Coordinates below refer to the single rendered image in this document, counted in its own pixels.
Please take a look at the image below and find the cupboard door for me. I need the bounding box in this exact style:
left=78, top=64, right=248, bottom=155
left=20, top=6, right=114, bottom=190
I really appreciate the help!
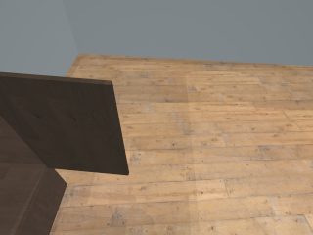
left=0, top=71, right=129, bottom=176

